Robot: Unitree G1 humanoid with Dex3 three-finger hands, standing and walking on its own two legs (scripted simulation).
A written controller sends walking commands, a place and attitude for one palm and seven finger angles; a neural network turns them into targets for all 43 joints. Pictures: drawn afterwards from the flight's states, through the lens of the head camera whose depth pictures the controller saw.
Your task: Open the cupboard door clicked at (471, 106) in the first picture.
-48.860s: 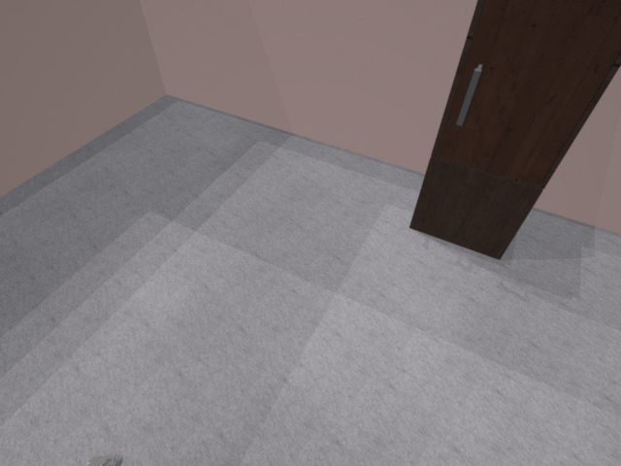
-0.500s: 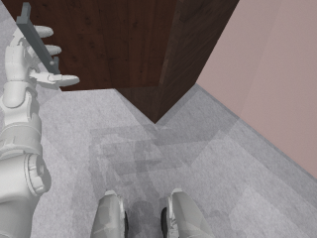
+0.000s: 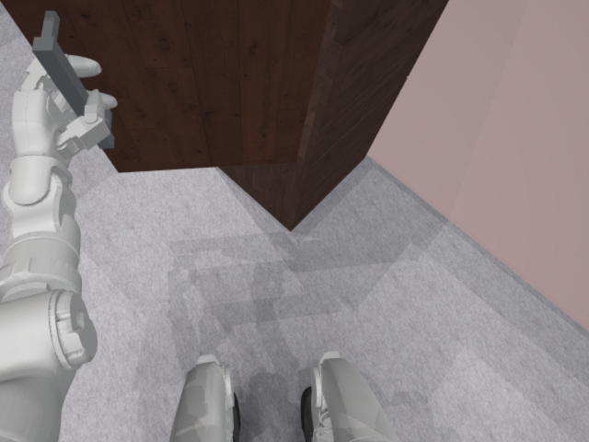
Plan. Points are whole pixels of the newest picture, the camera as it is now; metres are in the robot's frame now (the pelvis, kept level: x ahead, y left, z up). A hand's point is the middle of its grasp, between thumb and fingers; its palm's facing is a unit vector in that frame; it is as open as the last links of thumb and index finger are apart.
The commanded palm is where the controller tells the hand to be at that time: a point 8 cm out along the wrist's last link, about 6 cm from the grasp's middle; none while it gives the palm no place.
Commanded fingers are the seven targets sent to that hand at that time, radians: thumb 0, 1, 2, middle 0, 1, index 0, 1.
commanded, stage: pull the door open along its arc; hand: left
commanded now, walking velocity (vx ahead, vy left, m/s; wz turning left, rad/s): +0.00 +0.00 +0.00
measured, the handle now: (82, 89) +0.56 +0.25 +0.04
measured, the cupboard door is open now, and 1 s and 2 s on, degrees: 50 93 96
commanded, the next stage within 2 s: open thumb and fingers to let go in 1.04 s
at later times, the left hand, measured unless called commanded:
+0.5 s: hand (110, 173) +0.44 +0.20 +0.05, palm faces +0.05 -1.00 +0.00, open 5.8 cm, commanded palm +0.38 +0.23 +0.04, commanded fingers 0.00 0.90 0.90 -0.40 -1.35 -0.40 -1.35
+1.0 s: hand (205, 262) +0.33 +0.09 +0.05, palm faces +0.43 -0.90 -0.01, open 6.2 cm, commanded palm +0.25 +0.13 +0.04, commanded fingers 0.00 0.90 0.90 -0.40 -1.35 -0.40 -1.35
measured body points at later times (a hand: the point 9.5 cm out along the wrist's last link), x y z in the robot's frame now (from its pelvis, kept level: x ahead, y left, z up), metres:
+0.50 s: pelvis +0.02 +0.00 +0.02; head +0.15 +0.02 +0.45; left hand +0.43 +0.25 +0.05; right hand +0.08 -0.26 -0.10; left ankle +0.03 +0.11 -0.61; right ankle +0.02 -0.12 -0.61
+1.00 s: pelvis +0.03 -0.03 +0.03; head +0.11 -0.03 +0.47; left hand +0.30 +0.13 +0.05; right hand +0.22 -0.23 -0.08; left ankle +0.03 +0.11 -0.61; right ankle +0.02 -0.12 -0.61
